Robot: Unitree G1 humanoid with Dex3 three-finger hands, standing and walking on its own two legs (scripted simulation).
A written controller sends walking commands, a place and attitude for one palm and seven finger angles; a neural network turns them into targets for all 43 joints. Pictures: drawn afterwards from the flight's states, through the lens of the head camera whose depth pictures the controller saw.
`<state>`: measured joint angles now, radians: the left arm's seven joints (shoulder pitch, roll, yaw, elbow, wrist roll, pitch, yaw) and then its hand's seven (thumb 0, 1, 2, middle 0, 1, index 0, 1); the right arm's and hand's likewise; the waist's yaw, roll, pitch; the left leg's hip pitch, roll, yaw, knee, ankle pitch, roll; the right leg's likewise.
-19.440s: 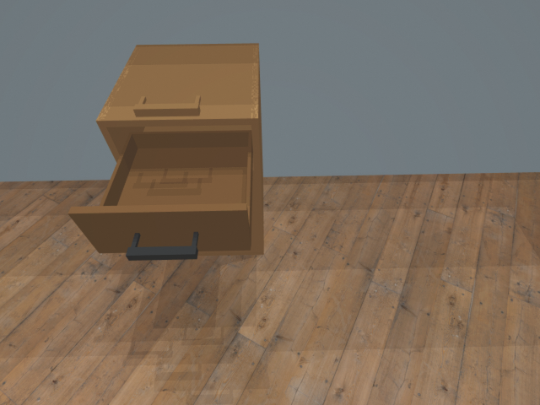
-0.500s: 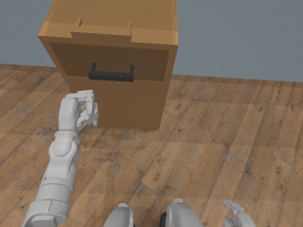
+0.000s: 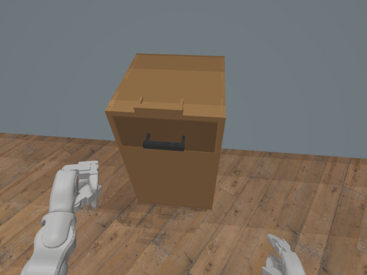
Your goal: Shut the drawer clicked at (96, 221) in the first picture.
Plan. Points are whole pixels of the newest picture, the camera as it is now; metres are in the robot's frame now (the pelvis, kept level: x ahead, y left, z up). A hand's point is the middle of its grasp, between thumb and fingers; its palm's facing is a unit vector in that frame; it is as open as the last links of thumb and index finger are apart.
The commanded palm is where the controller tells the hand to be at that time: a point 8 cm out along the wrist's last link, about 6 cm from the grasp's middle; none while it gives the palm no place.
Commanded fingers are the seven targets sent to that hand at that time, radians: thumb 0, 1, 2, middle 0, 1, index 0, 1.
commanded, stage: draw the hand back to the body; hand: left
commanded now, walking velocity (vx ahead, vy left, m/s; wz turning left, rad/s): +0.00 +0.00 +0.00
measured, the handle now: (164, 141) +0.61 +0.12 -0.15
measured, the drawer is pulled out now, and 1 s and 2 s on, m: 0.00 0.00 0.00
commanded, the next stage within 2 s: step back with the hand held close in 0.52 s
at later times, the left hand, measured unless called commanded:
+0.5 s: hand (28, 208) +0.18 +0.24 +0.18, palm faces +0.44 -0.82 -0.38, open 3.2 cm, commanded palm +0.13 +0.28 +0.19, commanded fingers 0.00 0.90 0.90 -1.40 -1.60 -1.40 -1.60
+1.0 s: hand (37, 218) +0.17 +0.24 +0.15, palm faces +0.26 -0.84 -0.48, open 3.3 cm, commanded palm +0.11 +0.29 +0.19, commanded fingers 0.00 0.90 0.90 -1.40 -1.60 -1.40 -1.60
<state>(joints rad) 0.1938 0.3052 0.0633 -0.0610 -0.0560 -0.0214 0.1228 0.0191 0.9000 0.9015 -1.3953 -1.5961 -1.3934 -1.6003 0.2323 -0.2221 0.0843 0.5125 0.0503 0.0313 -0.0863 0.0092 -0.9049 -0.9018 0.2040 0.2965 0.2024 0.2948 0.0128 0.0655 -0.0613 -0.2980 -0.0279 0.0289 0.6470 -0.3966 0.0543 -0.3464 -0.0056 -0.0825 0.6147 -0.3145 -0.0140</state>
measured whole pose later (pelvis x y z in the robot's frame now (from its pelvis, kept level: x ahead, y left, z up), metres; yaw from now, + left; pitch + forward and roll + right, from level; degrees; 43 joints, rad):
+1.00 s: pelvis -0.02 +0.01 +0.01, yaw -1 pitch +1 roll -1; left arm 0.66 0.38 0.32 -0.52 -0.05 -0.19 0.12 0.02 0.89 0.90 -1.40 -1.60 -1.40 -1.60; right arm 0.21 -0.25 -0.02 0.58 0.01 -0.02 -0.07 0.01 -0.91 -0.90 0.20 0.30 0.20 0.29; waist -0.02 0.03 0.02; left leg -0.23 -0.04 0.05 0.49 -0.28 0.07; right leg -0.29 -0.01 -0.06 0.46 -0.19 0.00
